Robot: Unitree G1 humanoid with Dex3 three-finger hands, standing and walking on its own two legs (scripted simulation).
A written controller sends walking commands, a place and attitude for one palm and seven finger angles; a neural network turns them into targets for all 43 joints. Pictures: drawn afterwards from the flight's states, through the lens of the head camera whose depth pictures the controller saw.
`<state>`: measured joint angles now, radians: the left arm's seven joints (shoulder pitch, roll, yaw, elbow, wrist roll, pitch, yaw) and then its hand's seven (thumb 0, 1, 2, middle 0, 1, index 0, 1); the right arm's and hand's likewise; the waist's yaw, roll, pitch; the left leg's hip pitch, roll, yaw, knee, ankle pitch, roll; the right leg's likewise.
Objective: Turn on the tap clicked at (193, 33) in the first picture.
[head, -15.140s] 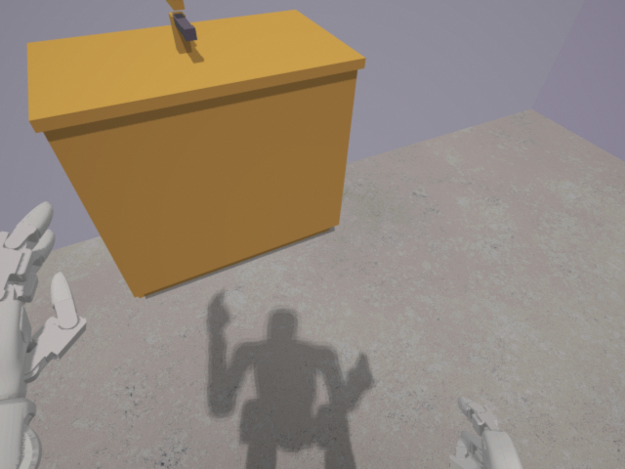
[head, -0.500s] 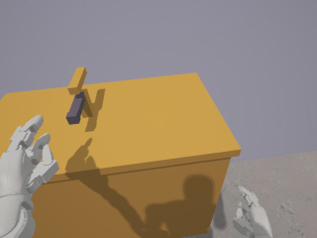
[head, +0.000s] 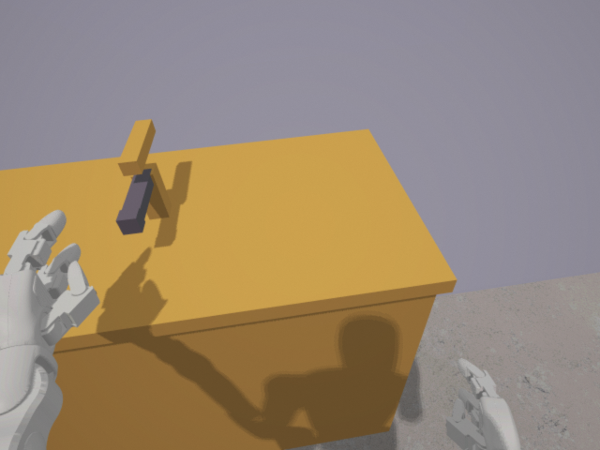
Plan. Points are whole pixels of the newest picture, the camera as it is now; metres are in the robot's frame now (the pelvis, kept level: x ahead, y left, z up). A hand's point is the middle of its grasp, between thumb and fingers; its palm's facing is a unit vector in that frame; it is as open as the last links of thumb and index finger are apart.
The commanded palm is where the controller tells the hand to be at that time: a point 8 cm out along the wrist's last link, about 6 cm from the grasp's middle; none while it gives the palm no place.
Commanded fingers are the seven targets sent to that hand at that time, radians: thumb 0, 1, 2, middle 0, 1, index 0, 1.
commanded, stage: reach beside the lever's end, fingers flat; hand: left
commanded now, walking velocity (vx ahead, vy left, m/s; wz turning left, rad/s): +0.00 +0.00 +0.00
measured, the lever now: (131, 221) +0.37 +0.31 +0.13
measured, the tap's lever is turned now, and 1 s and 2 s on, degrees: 0 0 0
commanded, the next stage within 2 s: push the lever round in 1.66 s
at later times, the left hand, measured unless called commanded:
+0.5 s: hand (95, 272) +0.25 +0.28 +0.16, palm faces +0.49 -0.86 -0.11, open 7.6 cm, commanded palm +0.22 +0.32 +0.16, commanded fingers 0.00 0.90 0.90 -0.17 -0.22 -0.17 -0.22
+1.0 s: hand (103, 247) +0.30 +0.30 +0.15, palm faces +0.50 -0.86 -0.11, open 7.7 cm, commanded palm +0.26 +0.35 +0.14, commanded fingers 0.00 0.90 0.90 -0.15 -0.16 -0.15 -0.16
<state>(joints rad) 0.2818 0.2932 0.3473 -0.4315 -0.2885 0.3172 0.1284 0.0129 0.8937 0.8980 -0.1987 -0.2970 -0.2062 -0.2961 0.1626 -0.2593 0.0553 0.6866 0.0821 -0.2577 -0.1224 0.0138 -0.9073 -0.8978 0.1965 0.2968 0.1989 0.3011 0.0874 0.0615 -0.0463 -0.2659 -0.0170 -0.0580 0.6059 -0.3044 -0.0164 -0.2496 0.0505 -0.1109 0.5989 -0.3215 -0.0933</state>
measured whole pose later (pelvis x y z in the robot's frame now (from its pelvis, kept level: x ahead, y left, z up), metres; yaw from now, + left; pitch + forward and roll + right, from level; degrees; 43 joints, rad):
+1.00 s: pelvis +0.00 +0.01 +0.01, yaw -1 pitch -1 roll +1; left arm -0.07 0.35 0.40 0.09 -0.22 0.18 0.11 0.01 0.90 0.90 -0.16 -0.18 -0.17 -0.18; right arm 0.18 -0.27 0.04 0.70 0.08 -0.16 -0.13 0.01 -0.91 -0.90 0.20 0.30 0.20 0.30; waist 0.04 0.04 -0.03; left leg -0.26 -0.02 -0.03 0.54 -0.27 0.00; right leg -0.26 0.05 -0.08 0.54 -0.27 -0.08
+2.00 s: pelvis +0.00 +0.03 +0.01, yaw -2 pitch +1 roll +0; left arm -0.18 0.32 0.36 0.23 -0.17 0.07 0.12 0.01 0.90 0.90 -0.15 -0.15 -0.15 -0.15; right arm 0.18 -0.25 0.04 0.69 0.06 -0.14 -0.11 0.01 -0.91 -0.90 0.20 0.30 0.20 0.30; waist 0.04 0.03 -0.03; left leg -0.30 -0.04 -0.02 0.55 -0.27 0.02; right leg -0.29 0.03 -0.07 0.54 -0.27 -0.05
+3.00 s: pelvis -0.01 +0.01 +0.00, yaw -1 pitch +1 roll +0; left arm -0.28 0.21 0.26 0.28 -0.12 0.09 0.36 -0.01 0.92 0.93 -0.15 -0.15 -0.16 -0.15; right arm 0.16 -0.25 0.04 0.71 0.05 -0.08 -0.10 0.01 -0.91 -0.90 0.20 0.30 0.20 0.30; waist 0.03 0.04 -0.03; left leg -0.32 -0.02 -0.04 0.56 -0.26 0.00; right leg -0.31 0.05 -0.09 0.55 -0.27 -0.08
